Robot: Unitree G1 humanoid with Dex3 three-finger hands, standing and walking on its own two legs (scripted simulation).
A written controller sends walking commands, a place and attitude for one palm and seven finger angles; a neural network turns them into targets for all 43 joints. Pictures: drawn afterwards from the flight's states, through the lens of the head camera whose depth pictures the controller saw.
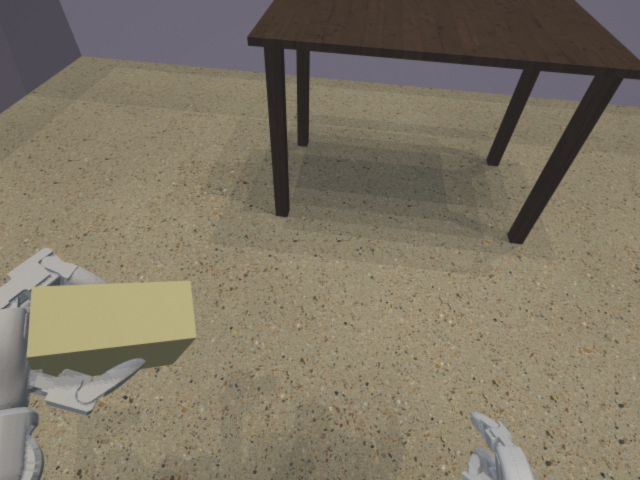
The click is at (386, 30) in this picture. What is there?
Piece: table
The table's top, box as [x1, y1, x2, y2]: [247, 0, 639, 79]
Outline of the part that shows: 247,37 248,45 639,79 639,60 574,0 274,0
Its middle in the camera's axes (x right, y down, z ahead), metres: +0.41 -0.81 +1.42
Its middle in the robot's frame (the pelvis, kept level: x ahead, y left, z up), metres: +1.63 -0.33 +0.01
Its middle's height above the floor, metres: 0.79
